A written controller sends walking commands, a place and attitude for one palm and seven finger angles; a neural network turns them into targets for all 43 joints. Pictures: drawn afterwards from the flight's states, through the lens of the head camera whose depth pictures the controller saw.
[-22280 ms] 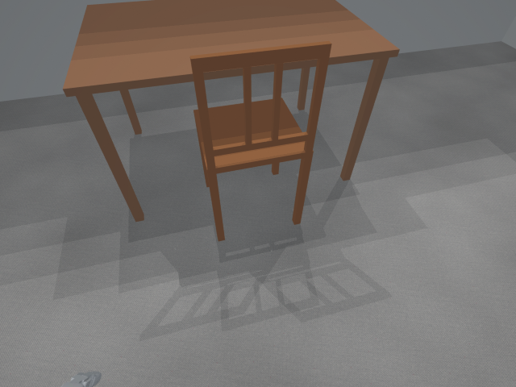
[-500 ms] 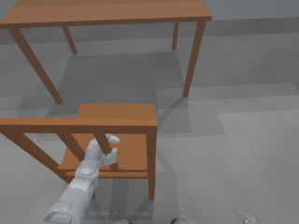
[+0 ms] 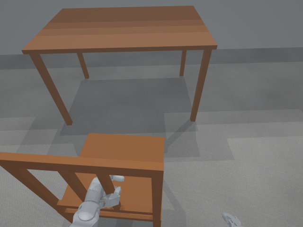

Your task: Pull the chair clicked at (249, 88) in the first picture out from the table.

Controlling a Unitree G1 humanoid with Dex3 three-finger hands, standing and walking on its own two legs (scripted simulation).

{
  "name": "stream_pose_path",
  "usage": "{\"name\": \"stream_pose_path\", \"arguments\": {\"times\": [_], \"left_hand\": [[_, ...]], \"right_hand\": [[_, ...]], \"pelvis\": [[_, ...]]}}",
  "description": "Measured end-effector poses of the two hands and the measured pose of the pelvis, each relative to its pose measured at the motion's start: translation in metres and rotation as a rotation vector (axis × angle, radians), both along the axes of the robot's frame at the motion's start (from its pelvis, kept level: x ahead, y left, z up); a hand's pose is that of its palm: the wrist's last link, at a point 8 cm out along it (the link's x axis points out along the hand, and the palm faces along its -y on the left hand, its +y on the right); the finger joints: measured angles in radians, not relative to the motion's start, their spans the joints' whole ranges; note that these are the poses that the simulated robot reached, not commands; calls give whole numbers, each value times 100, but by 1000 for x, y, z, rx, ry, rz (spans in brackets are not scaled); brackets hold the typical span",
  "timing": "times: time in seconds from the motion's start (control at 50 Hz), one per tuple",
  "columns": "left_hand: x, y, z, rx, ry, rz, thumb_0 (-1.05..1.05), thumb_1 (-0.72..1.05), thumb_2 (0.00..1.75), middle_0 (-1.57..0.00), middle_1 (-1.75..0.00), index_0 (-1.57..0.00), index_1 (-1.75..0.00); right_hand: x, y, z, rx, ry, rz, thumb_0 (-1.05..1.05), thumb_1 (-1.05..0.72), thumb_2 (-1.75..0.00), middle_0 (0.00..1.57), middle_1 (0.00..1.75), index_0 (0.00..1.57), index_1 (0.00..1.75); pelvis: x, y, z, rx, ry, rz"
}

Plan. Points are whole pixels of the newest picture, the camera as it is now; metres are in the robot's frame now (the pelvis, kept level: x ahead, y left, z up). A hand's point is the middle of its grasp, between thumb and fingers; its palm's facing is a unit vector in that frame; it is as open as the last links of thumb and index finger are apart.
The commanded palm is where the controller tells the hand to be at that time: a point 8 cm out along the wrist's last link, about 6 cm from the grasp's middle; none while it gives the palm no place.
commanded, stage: stop walking, hand still on the chair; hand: left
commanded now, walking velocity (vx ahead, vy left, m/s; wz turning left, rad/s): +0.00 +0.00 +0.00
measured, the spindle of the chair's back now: (79, 189) +0.24 +0.24 -0.08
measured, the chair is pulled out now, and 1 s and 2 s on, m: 0.66 0.66 0.66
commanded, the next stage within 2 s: open the thumb and straighten the fingers in 0.54 s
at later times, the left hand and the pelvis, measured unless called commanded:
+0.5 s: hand (116, 195) +0.23 +0.12 -0.07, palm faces +0.00 -0.99 -0.16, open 5.4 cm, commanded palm +0.21 +0.17 -0.06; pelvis +0.03 -0.01 +0.00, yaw +1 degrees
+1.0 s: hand (111, 188) +0.24 +0.14 -0.06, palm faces +0.00 -0.99 -0.15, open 11.3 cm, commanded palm +0.22 +0.18 -0.05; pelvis +0.04 -0.01 -0.03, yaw +2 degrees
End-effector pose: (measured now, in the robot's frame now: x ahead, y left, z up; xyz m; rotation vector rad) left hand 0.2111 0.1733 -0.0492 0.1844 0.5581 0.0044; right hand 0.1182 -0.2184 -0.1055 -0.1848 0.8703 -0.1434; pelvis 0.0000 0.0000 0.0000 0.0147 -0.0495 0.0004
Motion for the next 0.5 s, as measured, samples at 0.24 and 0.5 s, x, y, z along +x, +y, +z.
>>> {"name": "stream_pose_path", "arguments": {"times": [0.24, 0.5], "left_hand": [[0, -1, 1, -6, 17, 30, 6, 67, 82, -35, -130, -50, -145], [0, -1, 1, -12, 25, 51, 7, 68, 82, -34, -129, -50, -145]], "right_hand": [[39, -19, 10, -40, -30, 2, 1, -90, -90, 20, 30, 20, 30], [62, -21, 17, -45, -39, 16, 1, -90, -90, 20, 30, 20, 30]], "pelvis": [[21, -5, 3, -7, 24, 6], [30, -11, 5, -11, 29, 19]]}}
